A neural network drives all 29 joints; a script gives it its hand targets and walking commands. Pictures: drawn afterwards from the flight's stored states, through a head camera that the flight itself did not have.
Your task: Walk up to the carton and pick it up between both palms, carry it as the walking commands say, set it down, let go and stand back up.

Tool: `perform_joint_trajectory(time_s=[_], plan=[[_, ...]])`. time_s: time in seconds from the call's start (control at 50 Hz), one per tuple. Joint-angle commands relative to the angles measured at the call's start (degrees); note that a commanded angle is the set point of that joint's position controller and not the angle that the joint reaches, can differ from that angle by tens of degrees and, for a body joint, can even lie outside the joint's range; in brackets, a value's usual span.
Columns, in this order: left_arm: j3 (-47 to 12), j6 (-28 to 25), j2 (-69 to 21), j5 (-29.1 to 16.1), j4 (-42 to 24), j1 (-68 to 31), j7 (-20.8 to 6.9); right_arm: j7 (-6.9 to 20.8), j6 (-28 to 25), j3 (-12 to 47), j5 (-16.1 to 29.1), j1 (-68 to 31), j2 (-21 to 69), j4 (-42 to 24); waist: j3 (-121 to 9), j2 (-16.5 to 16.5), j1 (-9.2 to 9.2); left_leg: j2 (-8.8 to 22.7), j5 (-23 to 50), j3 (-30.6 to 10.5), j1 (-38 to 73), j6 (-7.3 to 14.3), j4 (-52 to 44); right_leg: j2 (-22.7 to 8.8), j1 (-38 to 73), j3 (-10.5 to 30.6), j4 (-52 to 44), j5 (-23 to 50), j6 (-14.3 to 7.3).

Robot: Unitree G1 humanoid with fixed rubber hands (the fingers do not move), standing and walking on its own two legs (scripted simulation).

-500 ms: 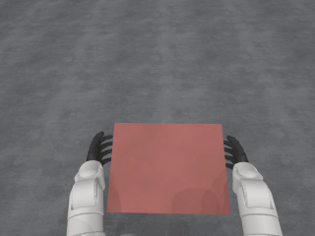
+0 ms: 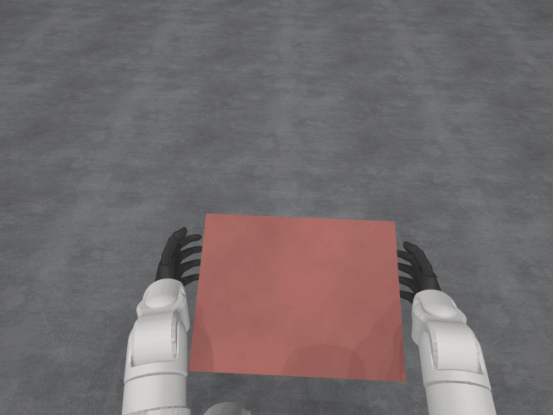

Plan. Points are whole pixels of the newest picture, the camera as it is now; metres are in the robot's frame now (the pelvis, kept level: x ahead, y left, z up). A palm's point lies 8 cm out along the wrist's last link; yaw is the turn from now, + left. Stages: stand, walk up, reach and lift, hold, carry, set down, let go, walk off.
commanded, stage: carry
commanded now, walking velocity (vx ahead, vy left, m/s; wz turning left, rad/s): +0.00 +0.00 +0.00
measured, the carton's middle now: (293, 296) +0.32 -0.01 -0.10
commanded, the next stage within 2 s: none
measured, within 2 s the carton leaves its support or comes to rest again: neither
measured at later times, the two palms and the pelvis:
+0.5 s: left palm (204, 150) +0.54 +0.16 +0.03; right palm (399, 180) +0.49 -0.19 +0.03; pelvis +0.24 +0.02 +0.00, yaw -7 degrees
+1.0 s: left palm (204, 77) +0.79 +0.20 +0.03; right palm (360, 97) +0.74 -0.16 +0.03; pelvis +0.48 +0.03 +0.01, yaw -6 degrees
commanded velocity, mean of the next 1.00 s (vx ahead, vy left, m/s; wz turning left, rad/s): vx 0.00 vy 0.00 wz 0.00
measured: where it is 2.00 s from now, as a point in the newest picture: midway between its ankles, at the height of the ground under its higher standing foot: (271, 261)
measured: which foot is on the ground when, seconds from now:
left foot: up 0.00-0.06, down 0.08-0.60, up 0.62-0.80, down 0.82-1.00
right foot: down 0.00-0.08, up 0.10-0.26, down 0.28-0.44, up 0.46-0.58, down 0.60-0.84, up 0.86-1.00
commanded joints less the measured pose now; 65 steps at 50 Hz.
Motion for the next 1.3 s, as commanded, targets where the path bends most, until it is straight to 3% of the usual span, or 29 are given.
perform_joint_trajectory(time_s=[0.0, 0.04, 0.08, 0.1, 0.14, 0.16, 0.22, 0.32, 0.38, 0.4, 0.44, 0.48, 0.5, 0.56, 0.58, 0.6, 0.66, 0.7, 0.76, 0.8, 0.84, 0.92, 1.08, 1.1, 1.12, 1.16, 1.18, 1.22, 1.28], plan=[[-39.42, 0.33, -36.17, -13.34, -4.82, -20.88, -14.05, 15.24, -3.19, 33.85, 13.6, -26.37, 43.75, -5.76, -17.08, -1.13, 0.04, 0.38, 12.74, 4.76, -13.68, -0.76, -22.02, -13.33, 28.1, 14.26, -8.72, 87.14, -9.72], [-37.71, 0.26, -34.43, -12.97, -3.44, -22.49, -14.21, 14.94, -3.29, 32.63, 11.76, -26.02, 43.4, -3.11, -21.75, 3.2, -3.44, -3.16, 40.22, 5.12, 22.03, 1.18, -44.21, -8.08, 7.22, 2.75, 2.71, 75.4, -4.46], [-42.37, 0.7, -35.78, -16.32, -5.19, -21.97, -15.61, 14.72, -3.68, 33.62, 11.82, -24.15, 43.99, -6.56, -25.53, 15.42, -3.91, 18.9, 115.76, -19.97, 39.13, 15.16, -39.51, 2.57, -12.68, -0.37, 22.61, 0.99, 3.18], [-42.94, 1.46, -35.82, -17.92, -10.25, -29.82, -16.24, 14.87, -2.94, 31.79, 11.88, -24.51, 43.11, -6.55, -24.31, 19.69, -3.06, 18.12, 114.76, -19.74, 31.92, 16.33, -38.26, 0.89, -8.3, 2.87, 20.69, -3.68, 3.2], [-37.7, 1.87, -37.98, -15.61, 4.67, -22.08, -17.27, 14.69, -2.04, 28.62, 8.46, -24.31, 41.89, 2.29, -21.25, 12.4, -2.8, 18.59, 104.42, -20.46, 32.93, 15.74, -38.39, -0.56, -14.75, 4.11, 17.82, -2.89, 2.4], [-39.2, 0.63, -39.04, -17.42, 2.43, -22.98, -17.54, 14.39, -3.84, 32.61, 10.92, -29.87, 42.06, -6.61, -20.74, 8.06, -2.8, 18.09, 102.94, -19.14, 35.78, 14.77, -37.6, -1.09, -16.15, 3.3, 11.82, -3.29, 3.61], [-37.3, -0.3, -39.82, -17.38, 2.21, -23.1, -17.13, 14.7, -3.65, 34.86, 12.31, -33.05, 43.34, -8.23, -18.64, 11.08, -0.65, 14.95, 95.21, -10.84, 27.94, 10.25, -36.93, -1.77, -5.35, 2.26, -7.5, 4.36, 2.86], [-34.16, -1.76, -37.64, -14.02, 2.44, -17.83, -16.12, 14.83, -3.96, 38.92, 14.28, -31.84, 44.83, -10.37, -24.6, -18.67, -0.29, 2.85, 39.44, 3.24, 2.73, -0.01, -24.46, -12.85, 27.77, 8.0, -2.48, 102.11, -5.69], [-35.55, -0.24, -36.65, -13.45, -1.33, -17.92, -14.18, 15.65, -3.96, 40.27, 17.85, -32.25, 45.3, -11.22, -17.14, -5.26, -1.12, -0.2, 30.42, 6.78, 3.33, -0.43, -31.76, -11.18, 20.71, 5.17, 4.05, 99.0, -3.08], [-39.32, -0.48, -36.32, -15.0, -7.54, -18.85, -13.85, 15.59, -4.44, 39.47, 17.89, -29.31, 45.28, -13.46, -20.05, 4.05, -3.21, 0.18, 51.18, 5.02, 17.0, 0.94, -41.74, -6.68, 10.83, -1.39, 17.55, 93.74, 0.04], [-38.22, 0.9, -33.63, -14.81, -5.47, -22.22, -14.04, 14.32, -1.89, 35.62, 13.69, -20.85, 44.12, -5.16, -12.77, 28.14, -4.16, 13.69, 139.09, -13.62, 48.46, 5.21, -38.08, 4.11, -33.58, -6.1, 36.23, -6.7, 3.92], [-36.3, 1.24, -34.02, -12.88, 1.08, -17.58, -14.16, 14.28, -1.5, 32.57, 12.62, -22.62, 41.67, -5.68, -8.19, 10.72, -4.48, 11.25, 129.6, -12.7, 50.38, 3.42, -40.62, 6.23, -39.04, -4.16, 30.95, -6.52, 0.82], [-36.39, 0.28, -33.72, -12.81, 1.27, -19.85, -14.65, 14.77, -2.96, 33.93, 12.36, -27.04, 40.71, -8.54, -7.62, 8.79, -4.15, 11.29, 121.3, -15.56, 45.96, 6.16, -41.8, 5.43, -36.94, -5.72, 20.73, -4.09, 0.6], [-32.83, -0.47, -33.82, -13.5, 0.24, -22.76, -13.93, 14.81, -4.13, 36.96, 16.36, -37.66, 38.96, -13.33, -14.55, 10.18, 1.29, 6.85, 114.39, 1.03, 21.85, 1.89, -20.95, 6.61, 3.89, -10.3, -10.84, 24.93, -1.89], [-31.74, 0.11, -35.22, -11.72, 8.44, -12.64, -14.19, 15.38, -3.31, 37.73, 16.3, -33.96, 38.94, -10.11, -24.23, -0.64, 3.09, 4.82, 84.58, 1.84, 9.64, -0.85, -1.74, -3.27, 22.36, 5.73, -11.29, 71.41, -8.6], [-35.16, -0.94, -36.79, -13.49, 3.38, -11.78, -14.6, 15.66, -4.72, 40.89, 18.64, -38.17, 39.95, -19.25, -25.65, -18.31, 4.14, -5.94, 17.45, 1.31, -5.61, -3.72, 19.3, -15.64, 35.22, 24.53, -7.95, 118.58, -20.12], [-33.21, -1.8, -35.2, -11.32, -1.97, -21.67, -13.76, 16.05, -4.58, 38.59, 17.33, -39.55, 41.45, -13.53, -13.81, -4.08, 3.27, 1.3, -4.18, -7.67, -20.5, 1.75, 14.09, -20.6, 27.43, 27.8, -10.02, 92.22, -21.78], [-37.9, -1.13, -36.5, -13.77, -3.04, -21.61, -14.49, 15.82, -4.57, 34.94, 14.29, -30.36, 40.56, -7.57, -13.53, 4.86, 1.51, 3.2, -1.78, -6.77, -19.53, 1.74, 7.99, -19.55, 23.09, 25.86, -10.92, 80.77, -20.07], [-41.99, -0.36, -38.47, -16.39, -4.11, -25.96, -15.23, 15.17, -4.5, 31.43, 10.96, -25.4, 39.97, -6.9, -14.54, 4.09, -0.65, 4.81, 14.75, -4.12, 2.12, 1.61, -30.52, -13.81, 10.1, 9.75, -9.35, 71.17, -10.98], [-39.62, 0.95, -37.87, -14.88, -2.17, -23.65, -14.87, 15.3, -4.05, 31.14, 12.01, -29.29, 42.76, -6.8, -24.17, 4.92, -2.9, 4.32, 51.31, -5.45, 25.63, 5.24, -41.78, -6.76, 3.01, 1.06, 2.22, 55.7, -3.44], [-45.68, 1.17, -38.92, -19.93, -8.56, -29.07, -16.01, 14.48, -3.92, 29.99, 10.75, -22.88, 42.3, -7.65, -24.94, 22.85, -3.66, 17.87, 113.77, -22.1, 34.0, 15.84, -38.48, 3.37, -8.78, -1.04, 21.64, -1.27, 3.92], [-40.91, 1.71, -37.85, -18.64, -0.43, -22.4, -16.82, 14.05, -2.95, 32.13, 11.59, -28.0, 40.97, -9.89, -18.41, 4.02, -2.59, 17.7, 102.77, -21.47, 32.9, 13.33, -40.68, -0.16, -15.7, 3.92, 17.42, 1.52, 2.45], [-35.57, 0.43, -36.79, -13.39, 1.6, -14.52, -14.9, 15.29, -2.52, 35.12, 13.22, -27.74, 40.68, -9.72, -19.13, 9.89, -2.74, 11.31, 106.17, -8.64, 36.62, 4.14, -39.26, 1.62, -12.41, -4.52, -3.2, 16.55, -0.4], [-35.88, 0.06, -35.05, -12.92, -2.29, -20.41, -14.43, 15.56, -2.42, 34.33, 11.91, -25.98, 40.87, -6.41, -19.44, 7.51, -1.66, 10.34, 101.18, -5.84, 26.49, 3.09, -35.1, 0.83, -0.87, -3.43, -10.96, 25.28, -2.38], [-35.84, -0.7, -36.08, -14.32, -1.89, -19.48, -14.48, 15.67, -3.61, 37.82, 14.69, -28.54, 42.44, -9.34, -25.7, 1.22, -0.55, 8.54, 81.72, -1.88, 18.73, -0.9, -27.41, -5.03, 14.17, 2.22, -10.19, 58.22, -6.27], [-29.7, -0.29, -34.62, -7.11, 8.93, -10.42, -13.95, 16.45, -3.64, 37.66, 14.78, -34.81, 39.33, -7.53, -24.29, -14.98, 1.82, -0.78, 18.04, 2.21, -2.49, -4.8, -4.98, -20.28, 30.46, 18.01, -7.17, 110.04, -18.97], [-33.53, -0.87, -35.32, -10.54, 1.85, -14.81, -13.42, 16.05, -4.5, 39.62, 17.32, -36.46, 41.92, -13.93, -22.51, -15.0, 1.64, 0.01, 1.35, 1.62, -11.87, -2.32, -3.22, -21.14, 35.42, 17.31, -7.29, 112.69, -18.07], [-33.36, 0.0, -36.62, -9.31, 3.19, -17.38, -13.86, 16.82, -4.28, 37.81, 16.29, -37.89, 40.32, -10.16, -11.85, 2.54, 1.06, 2.66, 3.55, 0.58, -10.61, -1.82, -16.91, -19.38, 22.18, 16.68, -10.78, 93.04, -15.33], [-35.58, 0.97, -35.84, -12.35, -2.4, -22.48, -13.73, 15.54, -2.78, 35.56, 14.49, -34.45, 42.45, -9.85, -18.36, -5.33, -2.1, 2.76, 28.96, 1.04, 11.7, -1.12, -48.69, -12.63, 15.55, 1.25, -2.3, 72.93, -5.84]])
